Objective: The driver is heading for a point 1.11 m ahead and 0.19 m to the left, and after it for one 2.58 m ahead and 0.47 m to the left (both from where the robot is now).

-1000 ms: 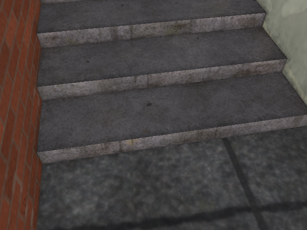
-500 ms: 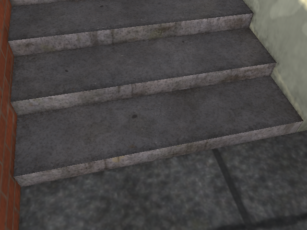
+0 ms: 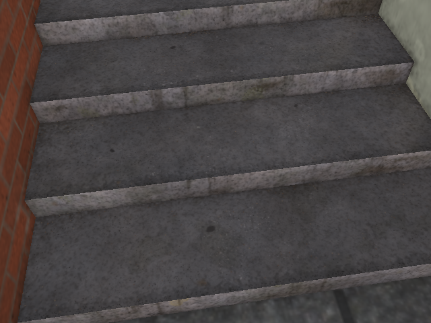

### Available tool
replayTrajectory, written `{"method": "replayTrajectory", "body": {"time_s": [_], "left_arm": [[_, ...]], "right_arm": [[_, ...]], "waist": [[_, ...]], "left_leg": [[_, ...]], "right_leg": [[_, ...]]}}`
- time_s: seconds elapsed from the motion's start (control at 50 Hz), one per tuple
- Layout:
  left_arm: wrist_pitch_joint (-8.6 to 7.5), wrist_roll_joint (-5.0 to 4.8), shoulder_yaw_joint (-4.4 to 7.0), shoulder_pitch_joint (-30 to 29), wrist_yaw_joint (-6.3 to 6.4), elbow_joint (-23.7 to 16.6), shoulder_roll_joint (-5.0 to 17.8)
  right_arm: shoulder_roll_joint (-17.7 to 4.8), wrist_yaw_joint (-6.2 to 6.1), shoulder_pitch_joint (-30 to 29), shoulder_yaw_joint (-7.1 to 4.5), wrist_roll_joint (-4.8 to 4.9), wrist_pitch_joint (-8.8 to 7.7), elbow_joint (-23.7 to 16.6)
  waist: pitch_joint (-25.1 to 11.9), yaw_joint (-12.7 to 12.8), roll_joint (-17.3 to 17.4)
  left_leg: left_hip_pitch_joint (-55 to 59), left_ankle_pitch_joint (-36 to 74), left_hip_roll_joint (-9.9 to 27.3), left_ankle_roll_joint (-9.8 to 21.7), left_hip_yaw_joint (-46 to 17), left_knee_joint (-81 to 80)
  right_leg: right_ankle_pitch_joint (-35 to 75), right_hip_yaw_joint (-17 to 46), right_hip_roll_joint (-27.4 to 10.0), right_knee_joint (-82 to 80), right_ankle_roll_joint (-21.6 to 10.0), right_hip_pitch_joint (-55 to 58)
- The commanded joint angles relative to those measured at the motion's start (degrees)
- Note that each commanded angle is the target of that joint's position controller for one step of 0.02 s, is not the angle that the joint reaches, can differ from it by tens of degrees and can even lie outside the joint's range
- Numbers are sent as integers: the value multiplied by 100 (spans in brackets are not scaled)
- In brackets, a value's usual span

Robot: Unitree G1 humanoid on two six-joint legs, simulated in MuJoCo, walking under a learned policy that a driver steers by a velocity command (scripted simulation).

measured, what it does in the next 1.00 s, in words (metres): walks ahead: left foot, then right foot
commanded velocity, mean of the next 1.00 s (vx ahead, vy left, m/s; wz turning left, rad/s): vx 0.23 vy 0.00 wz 0.19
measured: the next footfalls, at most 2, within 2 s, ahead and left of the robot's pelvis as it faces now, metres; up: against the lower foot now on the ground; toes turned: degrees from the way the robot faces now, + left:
left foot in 0.18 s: +0.28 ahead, +0.09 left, +0.00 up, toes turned +3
right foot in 0.62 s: +0.34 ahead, -0.08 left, +0.00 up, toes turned +0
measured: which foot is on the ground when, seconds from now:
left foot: up 0.00-0.16, down 0.18-0.64, up 0.66-0.98, down 1.00-1.00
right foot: down 0.00-0.20, up 0.22-0.60, down 0.62-1.00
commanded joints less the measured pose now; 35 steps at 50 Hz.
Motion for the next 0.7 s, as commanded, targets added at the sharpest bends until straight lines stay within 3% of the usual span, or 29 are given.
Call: {"method": "replayTrajectory", "body": {"time_s": [0.02, 0.1, 0.14, 0.16, 0.18, 0.2, 0.22, 0.24, 0.26, 0.28, 0.3, 0.34, 0.4, 0.48, 0.52, 0.56, 0.6, 0.62, 0.64, 0.66, 0.68, 0.7], "left_arm": [[-72, 26, 80, 344, 79, -55, 670], [-41, 118, 82, 398, 183, 135, 784], [-49, 122, 83, 206, 211, 174, 857], [-35, 120, 82, 130, 200, 201, 898], [-40, 75, 55, 5, 192, 164, 886], [-55, -145, -74, 368, 144, 1, 417], [-11, -177, -15, 739, 166, 183, 514], [22, -13, 85, 182, 187, 93, 852], [9, 38, 64, -236, 165, -7, 704], [43, 74, 55, -385, 148, -1, 551], [123, 160, 69, -461, 132, -22, 497], [272, 212, 30, -249, 98, 112, 225], [398, 165, 12, -398, 109, 122, 154], [474, 92, -32, -1063, 158, 74, 266], [496, 86, -61, -1097, 207, 133, 265], [451, 72, -43, -1314, 267, 58, 381], [386, 80, -44, -1099, 328, 96, 380], [329, 115, 16, -840, 376, 114, 646], [295, 163, 100, -626, 412, 82, 1060], [368, 7, 139, -694, 431, -9, 1111], [394, 0, 128, -695, 435, -98, 923], [416, 17, 137, -883, 444, -166, 879]], "right_arm": [[-143, 2, -699, 42, 42, -50, -399], [-283, -55, -929, 30, 55, -97, -474], [-414, -139, -304, -32, 41, -160, -278], [-506, -195, 419, -90, 31, -208, -24], [-697, -260, 1319, -175, -53, -279, 244], [-1276, -322, 2174, -314, -240, -318, 357], [-1202, -257, 2174, -357, -49, -210, 411], [-987, -228, 1507, -286, 103, -179, 297], [-664, -230, 970, -189, 138, -199, 242], [-402, -240, 832, -114, 133, -223, 268], [-196, -271, 866, -37, 147, -248, 371], [-132, -288, 1008, 33, 100, -310, 512], [-379, -292, 1009, 63, 52, -379, 610], [-434, -286, 1276, 125, 58, -341, 768], [-346, -284, 1471, 161, 31, -291, 846], [-524, -308, 1297, 97, 43, -206, 736], [-550, -344, 1205, 45, 79, -123, 638], [-435, -358, 1346, 41, 93, -113, 570], [-110, -374, 1659, 72, 126, -89, 463], [66, -417, 1827, 77, 218, 42, 502], [-280, -436, 1564, -42, 116, 161, 444], [-336, -402, 1345, -124, 5, 251, 377]], "waist": [[412, 40, -556], [423, 3, -569], [100, -290, -677], [-253, -575, -623], [-718, -967, -540], [-1568, -1019, 398], [-2269, -903, 929], [-1470, -638, 204], [-783, -486, 29], [-356, -347, -136], [-172, -231, -103], [-254, -77, -39], [-326, 90, 137], [-361, -119, 419], [-372, -181, 495], [-117, -186, 446], [-5, -55, 264], [-167, -89, -63], [-370, -311, -977], [-644, -194, -1587], [-602, -72, -1221], [-367, -152, -836]], "left_leg": [[198, 373, -269, -15, 324, -695], [438, -206, -452, 203, 350, -1241], [1310, -759, -778, 411, 479, -1435], [2048, -743, -938, 539, 531, -1759], [3379, -429, -609, 735, 210, -1895], [5411, 299, 1038, 1355, -1718, -1718], [5929, 1025, 1980, 2000, -3565, -2293], [5059, 1246, 1627, 1789, -2802, -2450], [4218, 1649, 1423, 1637, -2097, -2644], [3596, 2128, 1170, 1425, -1537, -2823], [3200, 2392, 947, 1243, -1156, -2936], [2779, 3213, 756, 1141, -710, -2947], [2504, 3640, 601, 1063, -272, -2891], [2445, 2995, 468, 835, -124, -2835], [2271, 2322, 477, 869, -342, -2704], [2198, 1625, 515, 909, -693, -2494], [2081, 1170, 418, 711, -913, -2002], [1846, 524, 242, 497, -945, -1602], [1347, -1428, -310, 276, -459, -608], [1182, -3329, -926, 124, 147, 480], [1006, -3887, -850, 9, 64, 1778], [880, -3626, -718, -64, -95, 2418]], "right_leg": [[2758, 677, -1460, -284, -267, -283], [3827, 662, -1706, 157, -325, 448], [5347, 574, -1719, 958, -266, 585], [5631, 503, -1618, 1784, -217, 594], [4874, 400, -1461, 2888, -154, -134], [2434, 77, -928, 4965, 97, -1998], [-1829, 149, -63, 6657, 215, -3027], [-1380, 666, -451, 6674, 179, -3320], [-999, 666, -623, 6413, 232, -3321], [-863, 629, -790, 6042, 267, -3175], [-784, 621, -870, 5679, 323, -2967], [-668, 484, -752, 5347, 433, -2470], [-379, 357, -707, 4390, 531, -2253], [242, 169, -685, 3241, 454, -1884], [221, 107, -593, 3093, 492, -1546], [75, 74, -525, 2672, 478, -1571], [599, 170, -594, 1572, 456, -1115], [1442, 669, -1132, 1336, 387, -606], [3450, 1548, -2212, 1257, 68, -27], [4048, 2028, -2993, 1133, -871, -226], [3508, 2179, -3090, 880, -1212, -548], [2798, 1891, -2869, 729, -1172, -950]]}}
